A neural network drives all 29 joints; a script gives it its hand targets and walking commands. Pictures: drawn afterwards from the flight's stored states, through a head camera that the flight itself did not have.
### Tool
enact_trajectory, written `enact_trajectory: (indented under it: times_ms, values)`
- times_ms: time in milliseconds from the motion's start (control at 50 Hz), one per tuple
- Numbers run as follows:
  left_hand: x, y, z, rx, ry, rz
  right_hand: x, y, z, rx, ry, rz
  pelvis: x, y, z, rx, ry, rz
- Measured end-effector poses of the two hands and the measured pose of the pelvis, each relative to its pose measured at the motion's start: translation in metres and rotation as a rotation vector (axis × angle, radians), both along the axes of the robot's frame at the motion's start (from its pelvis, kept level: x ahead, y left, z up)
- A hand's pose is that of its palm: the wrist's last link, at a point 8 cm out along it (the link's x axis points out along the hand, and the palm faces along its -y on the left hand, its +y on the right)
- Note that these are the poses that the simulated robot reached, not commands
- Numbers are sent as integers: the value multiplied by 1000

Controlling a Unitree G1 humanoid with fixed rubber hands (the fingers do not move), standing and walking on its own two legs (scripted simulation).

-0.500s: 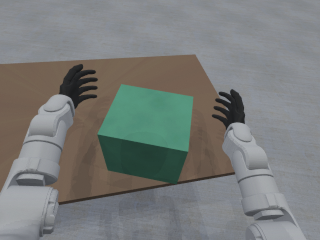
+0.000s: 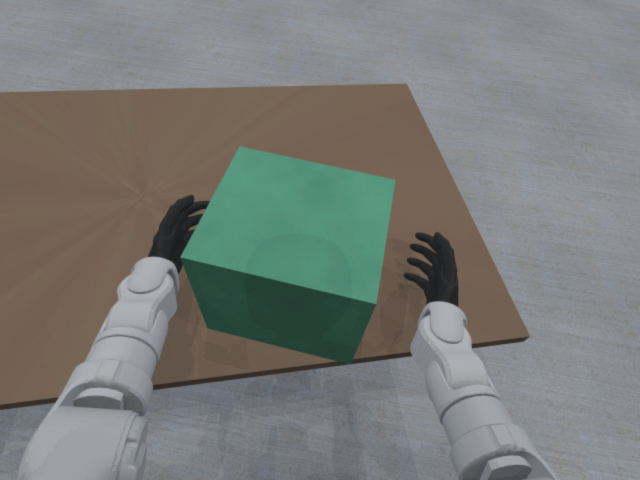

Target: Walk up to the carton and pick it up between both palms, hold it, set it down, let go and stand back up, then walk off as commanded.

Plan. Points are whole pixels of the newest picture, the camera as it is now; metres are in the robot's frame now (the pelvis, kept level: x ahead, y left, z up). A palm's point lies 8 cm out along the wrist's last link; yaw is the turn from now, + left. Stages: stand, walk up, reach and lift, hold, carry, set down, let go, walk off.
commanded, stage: reach and lift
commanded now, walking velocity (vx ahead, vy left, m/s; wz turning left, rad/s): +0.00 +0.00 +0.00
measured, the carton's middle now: (296, 258) +0.42 +0.03 +0.01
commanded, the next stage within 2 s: none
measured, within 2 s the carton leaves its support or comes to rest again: neither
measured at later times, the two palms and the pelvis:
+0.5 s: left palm (180, 232) +0.44 +0.18 +0.05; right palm (422, 273) +0.37 -0.13 +0.05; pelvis -0.01 +0.03 -0.01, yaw -2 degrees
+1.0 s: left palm (186, 238) +0.44 +0.17 +0.03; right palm (414, 280) +0.37 -0.12 +0.03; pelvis -0.02 +0.02 -0.02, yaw -2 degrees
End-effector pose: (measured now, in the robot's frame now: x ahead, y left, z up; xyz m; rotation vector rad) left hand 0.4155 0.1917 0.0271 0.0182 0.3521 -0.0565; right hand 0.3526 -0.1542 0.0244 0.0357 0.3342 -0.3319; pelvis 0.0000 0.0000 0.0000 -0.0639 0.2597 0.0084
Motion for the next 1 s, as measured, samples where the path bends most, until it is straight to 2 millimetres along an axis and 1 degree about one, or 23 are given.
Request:
enact_trajectory:
  times_ms: [80, 200, 300, 380, 500, 640, 780, 880, 1000]
  values:
    - [11, -7, -2, 7, -28, -17, 6, 1, 0, -11, -34, -3, -3, 1, -6, -5, 41, -4]
    - [28, -12, 11, 16, -65, -42, 13, 7, 3, -4, -49, -7, -5, 7, -11, -12, 52, -16]
    - [34, -12, 19, -7, -70, -45, 17, 13, 10, -5, -63, -7, -5, 15, -12, -20, 48, -19]
    - [32, -13, 22, -3, -68, -58, 18, 18, 18, -1, -82, -18, -5, 21, -12, -29, 28, -16]
    - [23, -14, 18, -19, -50, -46, 21, 25, 24, -8, -81, -7, -6, 27, -12, -31, 4, -18]
    - [20, -14, 10, 3, -46, -37, 25, 31, 16, 3, -37, -15, -12, 29, -12, -32, 9, -7]
    - [24, -18, 10, 17, -85, -42, 20, 32, 6, 4, -39, -30, -14, 27, -14, -35, 48, -18]
    - [23, -20, 11, 21, -94, -50, 19, 31, 5, -3, -55, -27, -15, 25, -15, -39, 50, -15]
    - [23, -20, 6, -2, -69, -42, 20, 31, 7, -34, -47, -12, -16, 22, -15, -33, 43, -18]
